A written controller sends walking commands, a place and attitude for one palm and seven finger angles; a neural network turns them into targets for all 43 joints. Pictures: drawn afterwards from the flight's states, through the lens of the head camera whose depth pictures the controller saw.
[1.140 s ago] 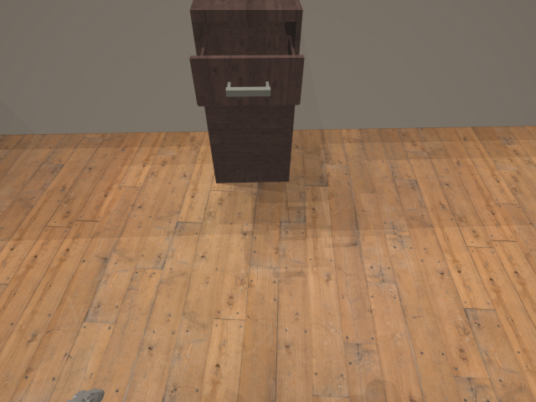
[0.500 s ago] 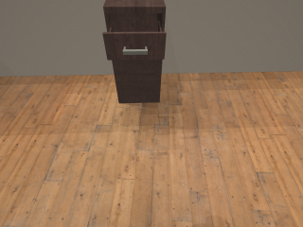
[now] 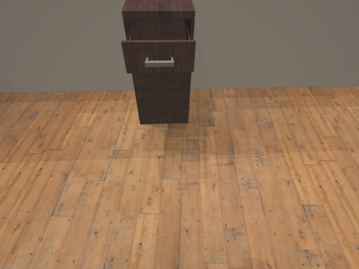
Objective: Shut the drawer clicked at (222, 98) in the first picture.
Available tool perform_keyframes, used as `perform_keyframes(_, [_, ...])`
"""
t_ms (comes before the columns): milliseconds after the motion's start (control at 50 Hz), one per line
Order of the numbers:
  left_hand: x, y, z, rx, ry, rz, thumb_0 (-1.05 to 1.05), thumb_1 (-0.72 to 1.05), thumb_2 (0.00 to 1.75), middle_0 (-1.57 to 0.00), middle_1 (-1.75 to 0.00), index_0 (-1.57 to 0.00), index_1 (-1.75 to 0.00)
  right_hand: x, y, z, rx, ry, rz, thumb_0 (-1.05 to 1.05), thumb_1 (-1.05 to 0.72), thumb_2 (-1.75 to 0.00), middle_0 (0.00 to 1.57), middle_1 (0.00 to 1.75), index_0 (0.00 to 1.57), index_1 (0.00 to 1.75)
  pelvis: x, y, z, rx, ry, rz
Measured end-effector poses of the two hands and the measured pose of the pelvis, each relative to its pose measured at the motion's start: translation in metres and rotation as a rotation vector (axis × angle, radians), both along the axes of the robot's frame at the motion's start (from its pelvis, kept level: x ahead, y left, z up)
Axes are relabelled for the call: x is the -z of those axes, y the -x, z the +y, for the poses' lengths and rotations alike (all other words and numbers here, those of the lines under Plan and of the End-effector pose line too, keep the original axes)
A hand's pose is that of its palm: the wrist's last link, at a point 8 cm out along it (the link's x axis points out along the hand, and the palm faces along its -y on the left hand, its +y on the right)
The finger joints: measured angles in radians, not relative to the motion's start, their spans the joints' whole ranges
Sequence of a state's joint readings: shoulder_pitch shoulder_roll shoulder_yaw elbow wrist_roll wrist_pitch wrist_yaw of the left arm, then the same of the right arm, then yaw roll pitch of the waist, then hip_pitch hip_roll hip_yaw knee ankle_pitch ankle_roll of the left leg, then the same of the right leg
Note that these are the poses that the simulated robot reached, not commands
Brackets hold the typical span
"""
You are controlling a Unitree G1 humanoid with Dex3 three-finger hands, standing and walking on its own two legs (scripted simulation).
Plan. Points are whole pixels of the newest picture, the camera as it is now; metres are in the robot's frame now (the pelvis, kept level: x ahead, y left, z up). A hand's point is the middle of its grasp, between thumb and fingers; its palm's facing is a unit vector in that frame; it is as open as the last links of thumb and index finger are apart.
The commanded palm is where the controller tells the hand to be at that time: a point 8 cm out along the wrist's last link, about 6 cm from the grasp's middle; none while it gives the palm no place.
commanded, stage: look at it before walking up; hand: left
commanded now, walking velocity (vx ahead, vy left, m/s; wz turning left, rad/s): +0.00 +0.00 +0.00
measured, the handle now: (159, 61) +1.01 +0.16 -0.05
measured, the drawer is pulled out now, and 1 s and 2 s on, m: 0.28 0.28 0.28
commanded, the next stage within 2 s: walk to a spot facing it in 0.30 s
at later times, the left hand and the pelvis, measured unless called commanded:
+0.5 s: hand out of the picture +0.06 +0.24 -0.16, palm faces -0.02 -0.95 -0.32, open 7.4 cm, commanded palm none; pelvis +0.01 +0.00 +0.00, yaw -1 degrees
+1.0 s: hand out of the picture +0.08 +0.14 -0.17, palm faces -0.09 -0.98 -0.17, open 7.4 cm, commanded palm none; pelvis +0.14 -0.02 -0.01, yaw -10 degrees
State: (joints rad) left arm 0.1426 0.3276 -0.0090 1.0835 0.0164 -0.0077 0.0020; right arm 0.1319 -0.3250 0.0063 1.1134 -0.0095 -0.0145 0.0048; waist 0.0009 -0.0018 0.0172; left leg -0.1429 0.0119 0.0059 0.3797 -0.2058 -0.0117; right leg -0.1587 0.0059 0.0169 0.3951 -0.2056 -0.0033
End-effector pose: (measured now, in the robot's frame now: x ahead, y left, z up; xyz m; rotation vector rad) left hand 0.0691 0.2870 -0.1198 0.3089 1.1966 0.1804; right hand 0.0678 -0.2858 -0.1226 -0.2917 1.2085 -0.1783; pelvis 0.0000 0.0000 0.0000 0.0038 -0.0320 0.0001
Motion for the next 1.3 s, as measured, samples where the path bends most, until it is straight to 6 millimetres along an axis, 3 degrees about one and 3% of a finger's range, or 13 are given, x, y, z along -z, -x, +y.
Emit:
perform_keyframes(500, [0.006,0.012,-0.004,-0.027,0.006,0.049,0.01,0.91,0.90,-0.20,-0.30,-0.20,-0.29,0.003,-0.005,0.004,-0.001,-0.005,0.011,0.01,-0.91,-0.89,0.20,0.30,0.21,0.30,0.001,-0.009,-0.001,0.010,0.002,0.002])
perform_keyframes(700, [0.037,0.026,-0.042,-0.026,0.109,0.191,0.01,0.91,0.90,-0.20,-0.30,-0.20,-0.29,0.034,0.029,0.031,0.138,-0.091,0.080,0.01,-0.91,-0.89,0.20,0.30,0.21,0.30,0.019,-0.048,-0.005,0.098,-0.010,0.013])
perform_keyframes(800, [0.044,0.000,-0.069,-0.002,0.123,0.209,0.01,0.91,0.90,-0.20,-0.30,-0.20,-0.29,0.051,0.053,0.033,0.228,-0.134,0.179,0.01,-0.91,-0.89,0.20,0.30,0.21,0.30,0.029,-0.075,-0.020,0.127,0.008,0.006])
perform_keyframes(840, [0.042,-0.009,-0.078,-0.023,0.128,0.173,0.01,0.91,0.90,-0.20,-0.30,-0.20,-0.29,0.050,0.051,0.034,0.227,-0.146,0.236,0.01,-0.91,-0.89,0.20,0.30,0.21,0.30,0.027,-0.087,-0.024,0.123,0.011,0.008])
perform_keyframes(880, [0.037,-0.013,-0.085,-0.034,0.131,0.177,0.00,0.91,0.90,-0.20,-0.30,-0.20,-0.29,0.044,0.035,0.033,0.225,-0.150,0.243,0.01,-0.91,-0.89,0.20,0.30,0.20,0.30,0.021,-0.099,-0.027,0.133,0.011,0.012])
perform_keyframes(940, [0.029,-0.015,-0.094,-0.028,0.140,0.236,0.00,0.91,0.90,-0.20,-0.30,-0.20,-0.29,0.036,-0.008,0.031,0.232,-0.154,0.172,0.02,-0.91,-0.89,0.20,0.30,0.20,0.30,0.012,-0.118,-0.026,0.157,0.006,0.022])
perform_keyframes(1040, [0.022,-0.026,-0.096,-0.012,0.154,0.348,0.00,0.91,0.90,-0.20,-0.30,-0.20,-0.29,0.024,-0.103,0.032,0.236,-0.166,-0.009,0.02,-0.91,-0.89,0.20,0.30,0.20,0.30,0.007,-0.156,-0.021,0.197,0.007,0.036])
perform_keyframes(1120, [0.028,-0.054,-0.084,-0.019,0.156,0.394,0.00,0.91,0.90,-0.20,-0.30,-0.21,-0.30,0.018,-0.184,0.040,0.201,-0.164,-0.123,0.01,-0.91,-0.89,0.20,0.30,0.20,0.30,0.012,-0.194,-0.012,0.219,0.016,0.033])
perform_keyframes(1200, [0.050,-0.102,-0.062,-0.005,0.152,0.409,0.00,0.91,0.90,-0.20,-0.30,-0.21,-0.30,0.023,-0.246,0.047,0.192,-0.119,-0.232,0.01,-0.91,-0.89,0.20,0.30,0.20,0.30,0.032,-0.240,0.001,0.264,0.036,0.023])
perform_keyframes(1240, [0.057,-0.139,-0.052,0.028,0.141,0.385,0.01,0.91,0.90,-0.20,-0.30,-0.20,-0.29,0.022,-0.254,0.051,0.220,-0.108,-0.240,0.01,-0.91,-0.89,0.20,0.30,0.20,0.30,0.033,-0.255,0.004,0.286,0.017,0.006])
perform_keyframes(1300, [0.053,-0.211,-0.046,0.091,0.129,0.286,0.01,0.91,0.90,-0.20,-0.30,-0.20,-0.29,0.020,-0.246,0.058,0.279,-0.111,-0.189,0.01,-0.91,-0.89,0.20,0.30,0.21,0.30,0.024,-0.276,0.005,0.319,0.004,0.000])
